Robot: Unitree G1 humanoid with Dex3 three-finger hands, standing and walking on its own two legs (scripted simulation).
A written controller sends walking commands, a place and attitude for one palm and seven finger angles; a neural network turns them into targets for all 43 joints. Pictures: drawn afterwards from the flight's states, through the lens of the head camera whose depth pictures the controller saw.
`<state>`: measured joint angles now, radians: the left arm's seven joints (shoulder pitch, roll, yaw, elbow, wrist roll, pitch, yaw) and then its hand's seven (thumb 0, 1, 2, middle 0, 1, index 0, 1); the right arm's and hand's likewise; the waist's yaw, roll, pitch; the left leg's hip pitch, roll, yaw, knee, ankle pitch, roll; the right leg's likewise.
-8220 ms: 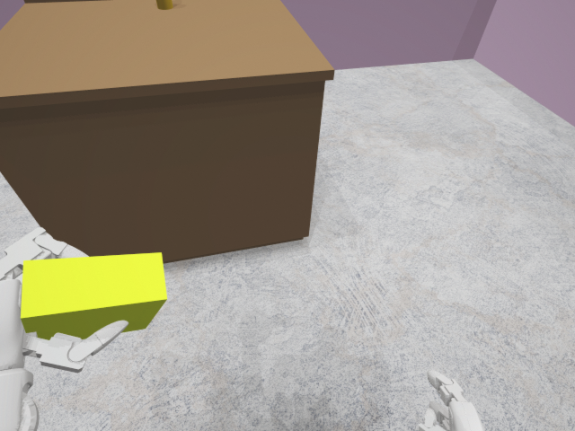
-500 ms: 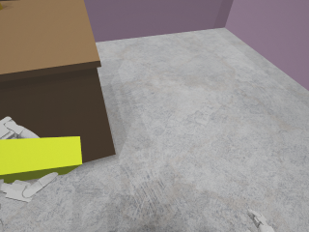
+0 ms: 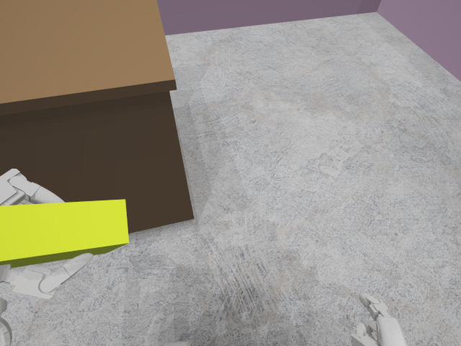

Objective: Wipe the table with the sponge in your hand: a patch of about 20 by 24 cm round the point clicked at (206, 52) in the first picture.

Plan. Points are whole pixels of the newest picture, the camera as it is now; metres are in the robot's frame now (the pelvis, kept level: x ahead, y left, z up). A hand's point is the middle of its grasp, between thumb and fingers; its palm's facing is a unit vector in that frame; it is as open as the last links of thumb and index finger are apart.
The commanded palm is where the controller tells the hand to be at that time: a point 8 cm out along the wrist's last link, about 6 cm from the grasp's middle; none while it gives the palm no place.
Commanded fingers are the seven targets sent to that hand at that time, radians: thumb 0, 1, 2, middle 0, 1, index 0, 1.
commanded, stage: take the last steps up to it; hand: left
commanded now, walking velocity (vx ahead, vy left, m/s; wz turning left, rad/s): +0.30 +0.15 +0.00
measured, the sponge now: (81, 233) +0.22 +0.21 +0.15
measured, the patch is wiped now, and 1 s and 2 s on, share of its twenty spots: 0.00 0.00 0.00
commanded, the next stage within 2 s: come to a stop and stand still in 0.90 s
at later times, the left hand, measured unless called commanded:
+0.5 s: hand (66, 154) +0.33 +0.27 +0.16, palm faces +0.35 -0.79 -0.50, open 9.5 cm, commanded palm +0.27 +0.31 +0.19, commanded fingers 0.00 0.10 1.30 -1.20 -1.60 -1.20 -1.60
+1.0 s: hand (45, 98) +0.42 +0.33 +0.18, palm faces +0.37 -0.78 -0.50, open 9.5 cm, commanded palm +0.37 +0.38 +0.19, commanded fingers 0.00 0.10 1.30 -1.20 -1.60 -1.20 -1.60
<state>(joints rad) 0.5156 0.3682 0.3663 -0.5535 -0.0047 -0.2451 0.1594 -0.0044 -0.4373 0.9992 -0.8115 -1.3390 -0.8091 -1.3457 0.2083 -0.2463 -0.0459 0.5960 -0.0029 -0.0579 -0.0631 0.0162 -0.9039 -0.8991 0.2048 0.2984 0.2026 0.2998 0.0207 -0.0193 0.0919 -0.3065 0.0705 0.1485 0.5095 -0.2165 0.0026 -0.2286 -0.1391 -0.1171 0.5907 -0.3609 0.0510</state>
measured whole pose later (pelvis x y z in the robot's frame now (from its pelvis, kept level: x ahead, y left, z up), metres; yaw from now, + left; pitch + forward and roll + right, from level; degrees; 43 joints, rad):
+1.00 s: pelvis +0.21 +0.10 -0.01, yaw +0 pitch +1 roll +0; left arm 0.50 0.40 0.37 -0.53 -0.03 -0.23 0.14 0.00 -0.44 1.00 -0.81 -1.34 -0.81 -1.35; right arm 0.20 -0.15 0.03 0.62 0.01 -0.09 -0.05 0.01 -0.90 -0.90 0.21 0.30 0.20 0.30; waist 0.01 0.04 0.05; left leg -0.35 0.05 0.16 0.66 -0.34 0.02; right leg -0.32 -0.06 -0.18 0.63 -0.32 -0.02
